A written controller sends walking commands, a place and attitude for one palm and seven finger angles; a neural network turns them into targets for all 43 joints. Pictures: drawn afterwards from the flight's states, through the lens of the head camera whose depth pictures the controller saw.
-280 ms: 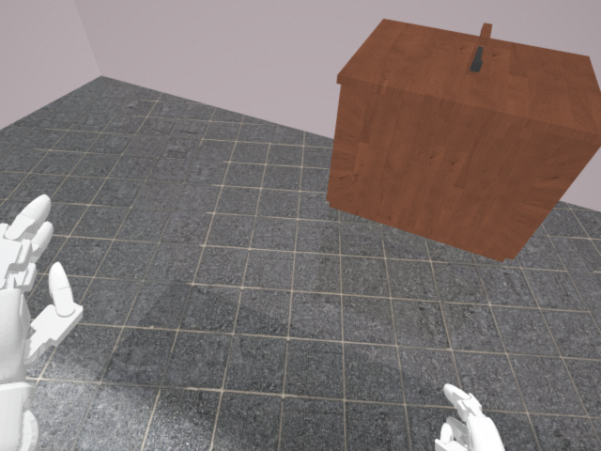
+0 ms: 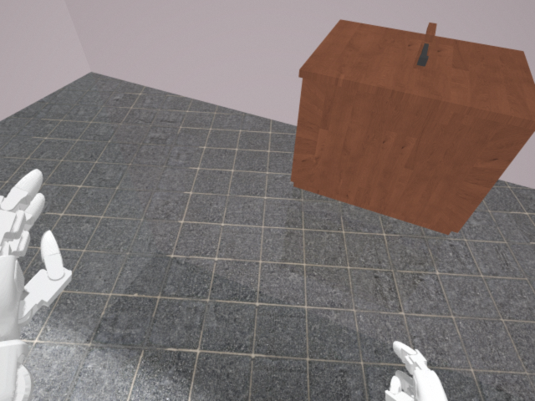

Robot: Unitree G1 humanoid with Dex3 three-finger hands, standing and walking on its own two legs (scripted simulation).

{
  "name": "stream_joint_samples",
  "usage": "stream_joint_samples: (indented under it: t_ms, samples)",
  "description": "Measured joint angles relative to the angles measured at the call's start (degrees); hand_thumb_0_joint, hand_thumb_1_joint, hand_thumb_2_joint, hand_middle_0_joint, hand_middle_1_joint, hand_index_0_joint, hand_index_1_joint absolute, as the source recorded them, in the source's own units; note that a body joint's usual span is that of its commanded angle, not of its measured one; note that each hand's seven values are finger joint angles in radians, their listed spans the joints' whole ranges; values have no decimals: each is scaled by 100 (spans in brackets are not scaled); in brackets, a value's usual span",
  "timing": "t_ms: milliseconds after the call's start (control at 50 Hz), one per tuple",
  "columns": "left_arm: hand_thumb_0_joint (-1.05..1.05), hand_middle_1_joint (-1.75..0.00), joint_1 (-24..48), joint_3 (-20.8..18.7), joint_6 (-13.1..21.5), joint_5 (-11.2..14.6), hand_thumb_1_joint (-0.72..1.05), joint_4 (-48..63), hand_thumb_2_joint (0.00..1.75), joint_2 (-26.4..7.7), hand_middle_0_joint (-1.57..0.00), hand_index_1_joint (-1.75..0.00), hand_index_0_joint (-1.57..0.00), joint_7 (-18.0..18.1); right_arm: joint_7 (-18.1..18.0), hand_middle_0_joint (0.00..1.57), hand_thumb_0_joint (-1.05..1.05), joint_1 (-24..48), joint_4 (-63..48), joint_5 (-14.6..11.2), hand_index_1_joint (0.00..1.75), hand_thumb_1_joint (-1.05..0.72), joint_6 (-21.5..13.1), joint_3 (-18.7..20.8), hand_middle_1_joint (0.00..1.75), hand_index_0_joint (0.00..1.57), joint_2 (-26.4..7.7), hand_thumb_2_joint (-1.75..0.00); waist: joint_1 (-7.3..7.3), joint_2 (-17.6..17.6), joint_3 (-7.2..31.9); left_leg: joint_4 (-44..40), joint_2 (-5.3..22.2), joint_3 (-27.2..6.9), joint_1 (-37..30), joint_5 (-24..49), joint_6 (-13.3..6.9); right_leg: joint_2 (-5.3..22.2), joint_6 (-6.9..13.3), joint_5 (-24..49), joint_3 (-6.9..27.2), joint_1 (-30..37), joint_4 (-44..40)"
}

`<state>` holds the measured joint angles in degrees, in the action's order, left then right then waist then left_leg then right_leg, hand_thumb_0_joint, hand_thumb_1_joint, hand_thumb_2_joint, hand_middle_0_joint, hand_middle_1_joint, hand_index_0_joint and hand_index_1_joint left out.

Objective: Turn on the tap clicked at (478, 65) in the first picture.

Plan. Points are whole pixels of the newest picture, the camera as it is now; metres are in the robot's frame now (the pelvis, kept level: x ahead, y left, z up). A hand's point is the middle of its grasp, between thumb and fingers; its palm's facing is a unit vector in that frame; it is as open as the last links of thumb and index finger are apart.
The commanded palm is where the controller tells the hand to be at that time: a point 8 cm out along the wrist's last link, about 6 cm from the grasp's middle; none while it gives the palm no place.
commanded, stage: look at it before walking up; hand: left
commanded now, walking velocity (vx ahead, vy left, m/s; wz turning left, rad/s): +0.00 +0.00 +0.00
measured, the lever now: (422, 60) +1.20 -0.47 +0.01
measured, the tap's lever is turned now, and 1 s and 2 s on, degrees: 0 0 0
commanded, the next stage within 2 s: walk to a spot facing it in 0.12 s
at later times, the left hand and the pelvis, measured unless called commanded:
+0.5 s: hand (106, 254) +0.24 +0.21 +0.15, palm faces +0.39 -0.84 -0.37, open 7.4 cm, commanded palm +0.20 +0.24 +0.18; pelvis +0.01 -0.02 -0.01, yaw -6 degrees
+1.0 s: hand (217, 156) +0.41 +0.11 +0.17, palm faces +0.13 -0.88 -0.45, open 7.4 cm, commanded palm +0.38 +0.17 +0.18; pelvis +0.14 -0.05 +0.00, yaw -17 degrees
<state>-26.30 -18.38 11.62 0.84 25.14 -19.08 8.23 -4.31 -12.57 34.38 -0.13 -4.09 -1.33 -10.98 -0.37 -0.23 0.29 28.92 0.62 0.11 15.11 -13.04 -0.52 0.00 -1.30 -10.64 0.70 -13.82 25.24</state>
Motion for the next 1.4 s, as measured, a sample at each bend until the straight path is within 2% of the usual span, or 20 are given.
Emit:
stream_joint_samples:
  t_ms: [240, 320, 400, 480, 540, 560, 580, 620, 680, 740, 780, 860, 1000, 1040, 1060, 1120, 1180, 1220, 1300, 1400]
  samples:
    - [2, -30, 16, 41, -49, -1, 89, -111, 89, 31, -21, -30, -21, -5, -8, 20, 1, -41, 15, -2, 30, -90, 29, 21, 30, 21, -48, -89, 19, -42, -15, -29, 28, -5, 9, 34, 23, -27, 26, 33, -5, -10, -29]
    - [2, -30, -50, -14, -36, 4, 89, -56, 89, 3, -21, -30, -21, 12, -1, 20, 1, -53, 10, 10, 30, -90, 43, 27, 30, 21, -53, -89, -26, -5, 14, 59, 60, 82, 55, -30, 26, -59, 51, -24, 80, -127, 123]
    - [2, -30, -88, -82, -53, -14, 89, -43, 89, 27, -21, -30, -21, 56, -31, 20, 1, -108, -41, 11, 30, -90, 64, 36, 30, 21, -37, -89, -61, 2, 122, 326, 143, 226, 134, -286, 0, -136, 160, -745, 188, -393, 716]
    - [2, -30, 15, -162, -76, -26, 89, -149, 89, 52, -20, -30, -21, 87, -40, 20, 1, -122, -25, 34, 30, -90, 4, 33, 30, 21, 62, -89, -93, -58, 120, 568, 340, 366, 86, -502, 88, -166, 143, -1374, -166, -620, 1568]
    - [2, -30, 122, -152, -99, -36, 90, -177, 89, 55, -20, -30, -20, 64, 38, 20, 1, -151, -18, 57, 30, -90, -52, 6, 30, 21, 110, -89, -139, -110, 100, 806, 532, 517, 26, -735, 241, -160, 146, -1473, -480, -485, 1416]
    - [2, -30, 182, -128, -99, -46, 90, -162, 89, 49, -20, -30, -20, 50, 68, 20, 1, -155, -34, 56, 30, -90, -72, 1, 30, 21, 95, -89, -146, -159, 78, 991, 617, 546, 61, -862, 290, -194, 227, -1193, -537, -422, 1251]
    - [2, -30, 272, -75, -89, -66, 90, -148, 89, 47, -20, -30, -20, 29, 98, 20, 1, -151, -34, 52, 30, -90, -78, 14, 30, 21, 66, -89, -117, -237, 41, 1299, 709, 524, 167, -1021, 224, -263, 375, -842, -592, -430, 1266]
    - [2, -30, 476, 91, -77, -67, 90, -139, 89, 71, -20, -30, -20, -7, 151, 20, 1, -101, 114, 39, 30, -90, -33, 55, 30, 21, 12, -89, -63, -227, -14, 2460, 583, 289, 612, -1469, 211, -285, 600, -898, -623, -469, 1456]
    - [2, -30, 398, 147, 38, -49, 89, -71, 89, 137, -20, -30, -21, -35, 201, 20, 1, -14, 274, 46, 30, -90, 92, 86, 30, 21, -77, -89, -22, -96, -58, 3768, 375, 158, 1207, -1282, 279, -317, 675, -925, -421, -294, 1145]
    - [2, -30, -52, -26, 197, -11, 89, 54, 89, -4, -21, -30, -21, -69, 198, 20, 1, 9, 191, 55, 30, -90, 213, 136, 30, 21, -164, -89, 109, -43, -80, 4105, 396, 142, 1676, -821, 349, -387, 681, -674, -176, -69, 584]
    - [2, -30, -244, -151, 268, 6, 89, 90, 89, -175, -21, -30, -21, -85, 182, 20, 1, -25, 131, 46, 30, -90, 266, 194, 30, 21, -219, -89, 162, -8, -88, 3885, 456, 169, 1890, -588, 373, -401, 687, -561, -59, 67, 265]
    - [2, -30, -331, -325, 312, 45, 89, 118, 89, -365, -21, -30, -21, -43, 159, 20, 1, -98, 76, 13, 30, -90, 308, 306, 30, 20, -351, -89, 136, 13, -119, 2814, 543, 275, 1958, -333, 331, -413, 654, -515, 156, 284, -86]
    - [2, -30, -270, -259, 221, 75, 89, 419, 89, -276, -21, -30, -21, 18, 158, 19, 1, -249, -25, -37, 30, -90, 220, 314, 30, 20, -370, -89, 33, 89, -56, 661, 406, 787, 1032, 6, 125, -408, 523, -1094, 437, 637, 172]
    - [2, -30, -283, -327, 243, 86, 89, 542, 89, -305, -21, -30, -21, 35, 128, 20, 1, -211, -93, -35, 30, -90, 167, 276, 30, 20, -293, -89, 3, 196, -29, 199, 330, 949, 600, 249, -21, -397, 458, -1529, 520, 505, 871]
    - [2, -30, -213, -378, 251, 94, 89, 508, 89, -330, -21, -30, -21, 45, 105, 20, 1, -103, -75, -24, 30, -90, 169, 263, 30, 20, -181, -89, -12, 343, -70, 356, 282, 1076, 542, 97, -51, -296, 394, -1680, 471, 288, 1530]
    - [2, -30, 71, -409, 203, 69, 89, 260, 89, -325, -21, -30, -21, 67, 89, 20, 1, 167, -63, 49, 30, -90, 135, 124, 30, 20, 98, -89, -31, 417, -136, 583, 374, 1328, 273, -363, -28, -175, 258, -1869, 97, -606, 3665]
    - [2, -30, 322, -301, 81, 28, 89, 278, 89, -273, -21, -30, -21, 41, 146, 20, 1, 244, -78, 63, 30, -90, 28, -28, 30, 20, 294, -89, -4, 263, -157, 422, 538, 1398, -29, -453, 56, 75, 152, -1578, -298, -1378, 4489]
    - [2, -30, 354, -242, 90, -5, 89, 436, 89, -232, -21, -30, -21, 17, 190, 20, 1, 225, -103, 64, 30, -90, -19, -107, 30, 21, 385, -89, -14, 162, -192, 250, 648, 1474, -245, -481, 94, 285, 97, -1247, -463, -1728, 4284]
    - [2, -30, 188, -307, 195, -87, 89, 591, 89, -270, -21, -30, -21, -28, 254, 20, 1, 69, -134, 84, 30, -90, -49, -147, 30, 21, 463, -89, 19, -50, -258, -83, 842, 1611, -665, -550, 249, 553, 27, -635, -735, -1927, 3114]
    - [2, -30, -12, -509, 157, -56, 89, 328, 89, -403, -21, -30, -21, -59, 224, 20, 1, -181, -89, 65, 30, -90, -45, -39, 30, 21, 363, -89, 42, -305, -313, -85, 1142, 1759, -1038, -853, 540, 429, 74, -299, -1098, -1527, 1656]
